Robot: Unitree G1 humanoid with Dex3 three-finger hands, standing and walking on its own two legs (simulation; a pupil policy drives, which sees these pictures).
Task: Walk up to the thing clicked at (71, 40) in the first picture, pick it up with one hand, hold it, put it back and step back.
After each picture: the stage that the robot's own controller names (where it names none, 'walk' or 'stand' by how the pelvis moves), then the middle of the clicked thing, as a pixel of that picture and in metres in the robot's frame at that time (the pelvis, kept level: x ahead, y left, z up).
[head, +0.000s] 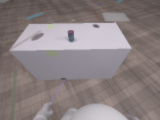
stand; (71, 36) +0.78 +0.23 -0.02
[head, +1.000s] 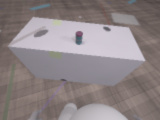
walk; (78, 38) +0.69 +0.14 +0.00
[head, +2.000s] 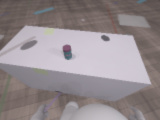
stand; (67, 52) +0.48 +0.22 +0.01
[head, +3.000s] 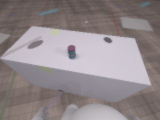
stand; (71, 52) +0.52 +0.18 -0.01
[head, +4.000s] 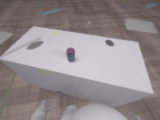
stand; (71, 55) +0.48 +0.18 -0.01
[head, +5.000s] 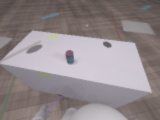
stand; (70, 57) +0.48 +0.19 -0.02
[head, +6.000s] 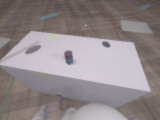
stand; (69, 57) +0.47 +0.20 -0.02
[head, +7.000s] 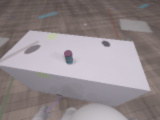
stand; (68, 57) +0.47 +0.20 -0.02
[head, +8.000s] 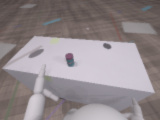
rise first; (70, 60) +0.46 +0.22 -0.01
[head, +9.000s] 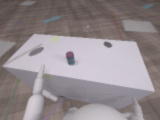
go down; (70, 58) +0.47 +0.21 -0.01
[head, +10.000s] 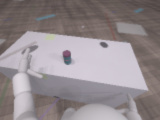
go down; (67, 57) +0.47 +0.20 +0.00
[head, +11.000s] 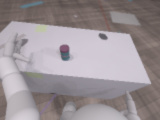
go down; (65, 53) +0.46 +0.19 +0.03
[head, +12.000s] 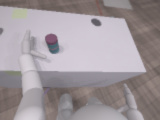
close in; (52, 44) +0.47 +0.21 +0.06
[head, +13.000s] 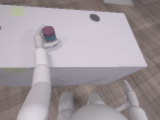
close; (50, 37) +0.51 +0.22 +0.08
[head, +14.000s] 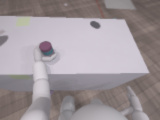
lift; (48, 51) +0.43 +0.24 +0.07
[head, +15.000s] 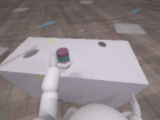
lift; (64, 58) +0.33 +0.17 +0.18
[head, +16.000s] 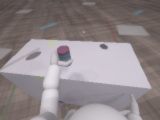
hold; (65, 56) +0.33 +0.17 +0.19
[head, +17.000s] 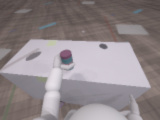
hold; (67, 60) +0.33 +0.16 +0.16
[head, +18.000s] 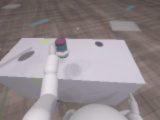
crouch; (62, 48) +0.41 +0.19 +0.17
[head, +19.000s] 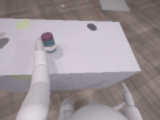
lower; (49, 43) +0.49 +0.23 +0.08
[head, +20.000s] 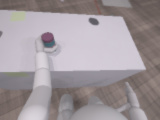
lower; (49, 43) +0.48 +0.22 +0.07
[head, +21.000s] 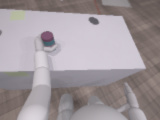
lower; (49, 42) +0.49 +0.23 +0.07
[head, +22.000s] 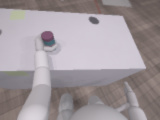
lower; (49, 41) +0.49 +0.22 +0.07
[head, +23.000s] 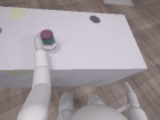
loosen; (49, 40) +0.49 +0.23 +0.07
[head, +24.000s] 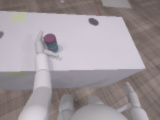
withdraw; (52, 44) +0.48 +0.21 +0.07
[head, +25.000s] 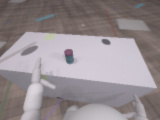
sink last; (69, 56) +0.46 +0.19 +0.03
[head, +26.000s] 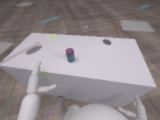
stand; (70, 55) +0.48 +0.21 +0.02
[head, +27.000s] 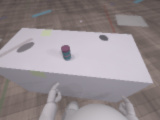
stand; (66, 53) +0.48 +0.21 +0.03
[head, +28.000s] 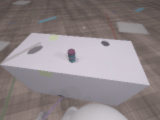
stand; (71, 55) +0.51 +0.18 -0.01
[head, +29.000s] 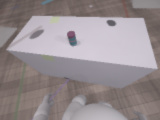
walk; (72, 38) +0.59 +0.20 +0.01
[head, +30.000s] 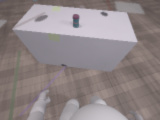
walk; (76, 21) +0.87 +0.17 +0.00
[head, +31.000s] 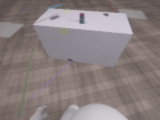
walk; (81, 18) +1.11 +0.19 +0.00
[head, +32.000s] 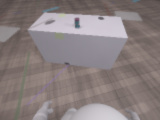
stand; (77, 23) +1.06 +0.22 -0.02
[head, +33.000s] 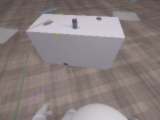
stand; (74, 23) +1.06 +0.24 -0.02
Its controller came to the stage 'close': yes
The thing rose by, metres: 0.21
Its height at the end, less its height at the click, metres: +0.00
